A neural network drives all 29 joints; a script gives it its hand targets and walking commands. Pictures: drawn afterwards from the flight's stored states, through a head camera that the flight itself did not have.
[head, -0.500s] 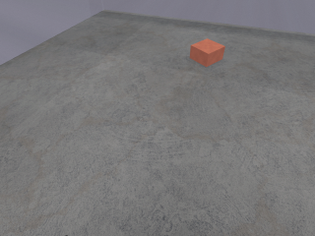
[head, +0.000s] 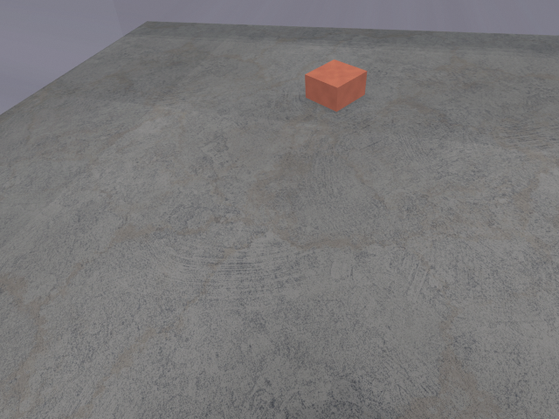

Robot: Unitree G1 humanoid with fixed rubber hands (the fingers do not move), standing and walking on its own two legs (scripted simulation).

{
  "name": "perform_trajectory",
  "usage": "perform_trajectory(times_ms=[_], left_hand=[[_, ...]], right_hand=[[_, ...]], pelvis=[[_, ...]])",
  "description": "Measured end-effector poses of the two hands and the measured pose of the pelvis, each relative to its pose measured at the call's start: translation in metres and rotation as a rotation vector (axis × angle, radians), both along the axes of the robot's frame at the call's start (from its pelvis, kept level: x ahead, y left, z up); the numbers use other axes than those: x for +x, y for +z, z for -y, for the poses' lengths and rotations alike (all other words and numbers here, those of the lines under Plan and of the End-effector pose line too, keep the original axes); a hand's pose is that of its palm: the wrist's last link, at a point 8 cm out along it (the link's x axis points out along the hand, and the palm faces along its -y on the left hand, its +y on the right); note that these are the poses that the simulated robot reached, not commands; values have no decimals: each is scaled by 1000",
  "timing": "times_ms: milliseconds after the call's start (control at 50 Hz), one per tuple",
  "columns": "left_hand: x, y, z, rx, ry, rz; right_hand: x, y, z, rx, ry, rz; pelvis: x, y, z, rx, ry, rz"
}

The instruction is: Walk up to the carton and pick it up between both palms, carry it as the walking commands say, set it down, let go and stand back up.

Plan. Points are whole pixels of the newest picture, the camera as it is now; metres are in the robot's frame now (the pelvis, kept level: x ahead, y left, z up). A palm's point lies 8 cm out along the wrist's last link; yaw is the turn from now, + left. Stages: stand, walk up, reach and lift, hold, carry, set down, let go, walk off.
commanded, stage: walk up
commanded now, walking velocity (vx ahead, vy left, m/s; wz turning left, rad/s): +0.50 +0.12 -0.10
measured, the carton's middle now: (335, 84) +2.31 -0.19 -0.68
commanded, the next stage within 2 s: none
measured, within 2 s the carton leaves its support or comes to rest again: neither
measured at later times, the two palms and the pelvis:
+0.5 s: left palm (122, 393) +0.22 +0.33 -0.14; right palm (425, 329) +0.32 -0.19 -0.11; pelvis +0.23 +0.07 +0.00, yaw +0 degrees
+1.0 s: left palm (202, 228) +0.55 +0.25 -0.11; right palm (439, 270) +0.45 -0.26 -0.14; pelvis +0.46 -0.01 +0.00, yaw +0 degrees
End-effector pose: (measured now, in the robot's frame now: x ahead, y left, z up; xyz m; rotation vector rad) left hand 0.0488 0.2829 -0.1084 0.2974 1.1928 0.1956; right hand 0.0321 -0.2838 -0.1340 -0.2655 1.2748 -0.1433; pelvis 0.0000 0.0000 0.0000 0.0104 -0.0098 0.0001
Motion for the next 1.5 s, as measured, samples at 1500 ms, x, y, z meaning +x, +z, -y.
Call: perform_trajectory(times_ms=[1500], left_hand=[[636, -40, -6, -171, 80, -186]], right_hand=[[722, 30, -69, -43, -57, 94]], pelvis=[[703, 6, -45, -48, -27, -14]])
